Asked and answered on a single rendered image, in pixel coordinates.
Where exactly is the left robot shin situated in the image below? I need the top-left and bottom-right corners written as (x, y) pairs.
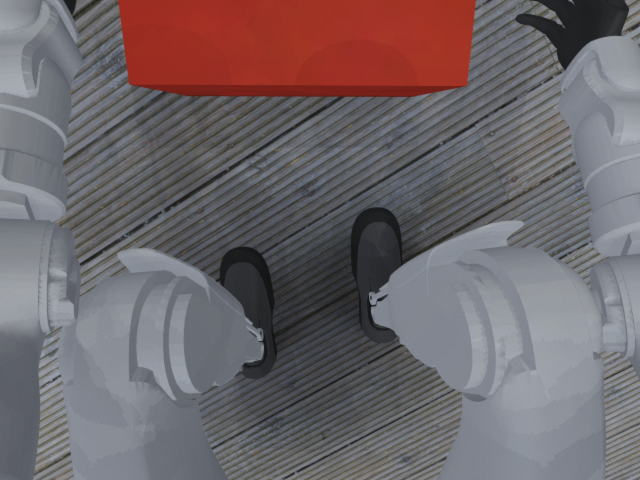
top-left (58, 248), bottom-right (264, 386)

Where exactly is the robot right hand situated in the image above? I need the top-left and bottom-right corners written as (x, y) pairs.
top-left (516, 0), bottom-right (629, 70)

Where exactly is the left robot forearm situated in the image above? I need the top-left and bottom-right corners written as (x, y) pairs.
top-left (0, 0), bottom-right (82, 222)

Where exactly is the robot left upper arm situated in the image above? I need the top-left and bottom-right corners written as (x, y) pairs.
top-left (0, 218), bottom-right (81, 480)

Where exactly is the right robot forearm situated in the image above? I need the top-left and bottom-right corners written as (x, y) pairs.
top-left (558, 36), bottom-right (640, 257)

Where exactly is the carton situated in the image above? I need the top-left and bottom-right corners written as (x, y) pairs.
top-left (118, 0), bottom-right (476, 97)

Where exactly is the left robot foot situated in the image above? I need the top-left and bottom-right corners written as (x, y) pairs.
top-left (220, 247), bottom-right (277, 379)

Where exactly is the robot right upper arm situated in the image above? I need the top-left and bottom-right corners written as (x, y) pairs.
top-left (590, 254), bottom-right (640, 380)

